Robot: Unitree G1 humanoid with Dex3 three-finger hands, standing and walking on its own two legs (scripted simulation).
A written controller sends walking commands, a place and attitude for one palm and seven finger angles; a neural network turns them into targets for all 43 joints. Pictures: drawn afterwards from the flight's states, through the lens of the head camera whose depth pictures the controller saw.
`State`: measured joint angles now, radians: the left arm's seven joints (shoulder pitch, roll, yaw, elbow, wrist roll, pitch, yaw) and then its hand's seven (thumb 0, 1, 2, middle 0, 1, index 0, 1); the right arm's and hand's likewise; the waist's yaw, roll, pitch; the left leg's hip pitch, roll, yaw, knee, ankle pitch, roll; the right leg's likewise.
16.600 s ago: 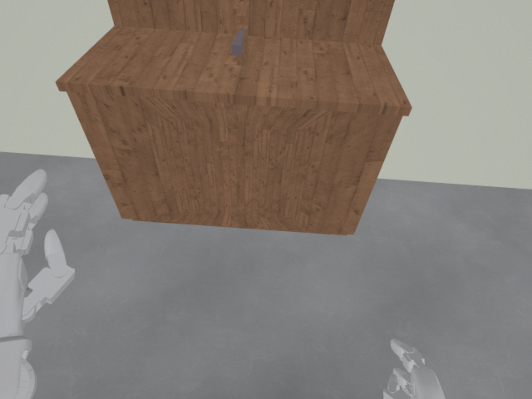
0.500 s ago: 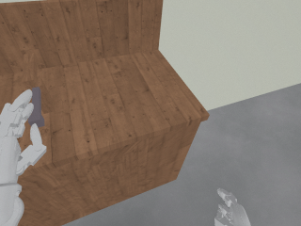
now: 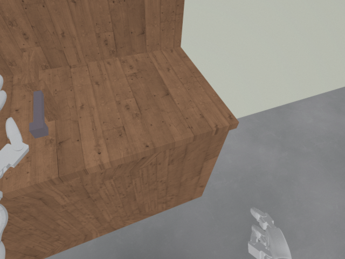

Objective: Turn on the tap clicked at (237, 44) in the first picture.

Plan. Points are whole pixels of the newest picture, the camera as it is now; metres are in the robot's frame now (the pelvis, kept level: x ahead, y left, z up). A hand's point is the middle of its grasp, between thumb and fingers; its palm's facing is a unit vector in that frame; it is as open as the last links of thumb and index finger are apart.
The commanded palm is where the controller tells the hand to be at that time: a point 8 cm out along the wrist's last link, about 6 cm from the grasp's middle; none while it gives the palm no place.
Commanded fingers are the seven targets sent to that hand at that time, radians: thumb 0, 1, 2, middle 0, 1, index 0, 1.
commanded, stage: come to a stop and stand still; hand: left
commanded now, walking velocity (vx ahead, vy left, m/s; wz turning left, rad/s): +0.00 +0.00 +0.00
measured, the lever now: (39, 129) +0.34 +0.35 +0.09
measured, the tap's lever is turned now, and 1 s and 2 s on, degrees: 0 0 0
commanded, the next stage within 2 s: look again from close up in 0.60 s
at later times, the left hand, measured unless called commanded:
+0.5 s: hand (35, 161) +0.23 +0.27 +0.16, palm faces +0.39 -0.87 -0.32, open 7.4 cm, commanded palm +0.17 +0.30 +0.17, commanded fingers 0.00 0.90 0.90 -0.20 -0.30 -0.20 -0.30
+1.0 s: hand (35, 163) +0.23 +0.27 +0.15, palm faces +0.41 -0.84 -0.35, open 7.4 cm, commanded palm +0.17 +0.30 +0.17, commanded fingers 0.00 0.90 0.90 -0.20 -0.30 -0.20 -0.30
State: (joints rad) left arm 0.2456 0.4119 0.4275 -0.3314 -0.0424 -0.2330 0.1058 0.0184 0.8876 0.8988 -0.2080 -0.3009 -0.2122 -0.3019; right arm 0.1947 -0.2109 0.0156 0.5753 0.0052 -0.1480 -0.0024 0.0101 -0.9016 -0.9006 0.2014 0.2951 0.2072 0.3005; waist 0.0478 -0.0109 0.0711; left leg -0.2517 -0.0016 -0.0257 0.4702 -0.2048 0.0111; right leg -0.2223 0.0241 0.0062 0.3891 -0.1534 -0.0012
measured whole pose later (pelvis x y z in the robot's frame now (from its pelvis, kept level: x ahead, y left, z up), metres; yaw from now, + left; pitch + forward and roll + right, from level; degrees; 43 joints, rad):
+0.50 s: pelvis +0.01 +0.02 +0.00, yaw +0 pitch -2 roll -1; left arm 0.38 0.34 0.32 -0.43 -0.01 -0.25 0.10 0.02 0.89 0.90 -0.21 -0.30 -0.21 -0.30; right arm 0.19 -0.18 0.03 0.59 0.00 -0.17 -0.01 0.01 -0.90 -0.90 0.20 0.30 0.21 0.30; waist 0.04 -0.05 0.04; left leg -0.22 -0.03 -0.02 0.47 -0.22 0.04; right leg -0.18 -0.01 0.01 0.38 -0.17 0.03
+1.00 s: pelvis +0.01 +0.01 +0.00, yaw +1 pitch -2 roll -1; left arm 0.41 0.34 0.34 -0.43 -0.03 -0.20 0.11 0.02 0.89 0.90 -0.21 -0.30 -0.21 -0.30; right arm 0.21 -0.19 0.02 0.58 0.00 -0.12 -0.03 0.01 -0.90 -0.90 0.20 0.30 0.21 0.30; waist 0.04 -0.02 0.06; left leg -0.20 -0.03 -0.03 0.44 -0.21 0.03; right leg -0.17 0.00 0.00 0.36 -0.17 0.02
